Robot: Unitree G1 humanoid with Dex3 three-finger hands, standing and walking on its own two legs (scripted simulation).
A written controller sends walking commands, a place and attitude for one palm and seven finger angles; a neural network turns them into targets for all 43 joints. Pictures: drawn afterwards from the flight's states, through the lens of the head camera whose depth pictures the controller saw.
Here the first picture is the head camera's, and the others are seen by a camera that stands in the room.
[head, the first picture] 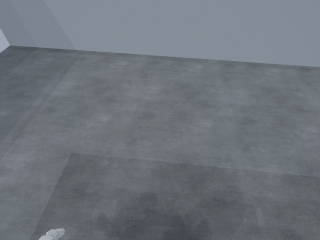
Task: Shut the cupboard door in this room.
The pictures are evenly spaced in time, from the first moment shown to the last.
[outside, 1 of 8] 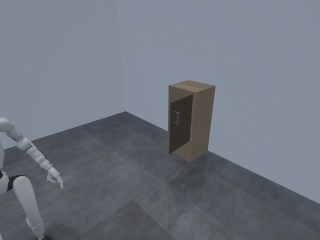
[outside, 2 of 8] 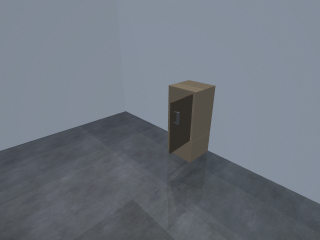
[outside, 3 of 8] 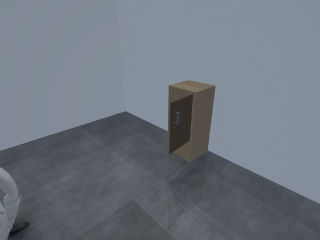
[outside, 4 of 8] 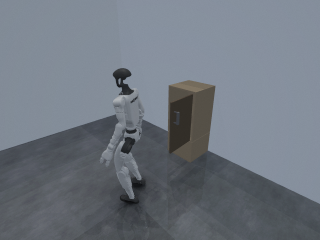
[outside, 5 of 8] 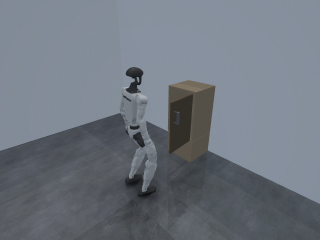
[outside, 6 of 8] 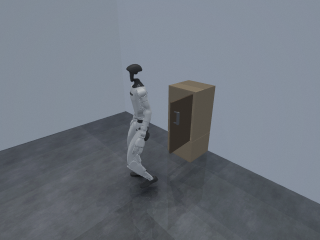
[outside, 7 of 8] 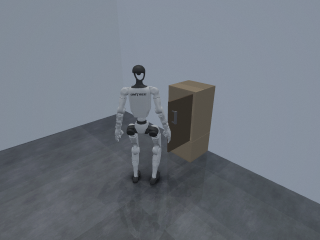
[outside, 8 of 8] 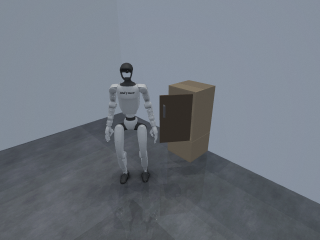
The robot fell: no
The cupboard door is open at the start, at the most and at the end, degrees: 94 95 55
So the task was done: no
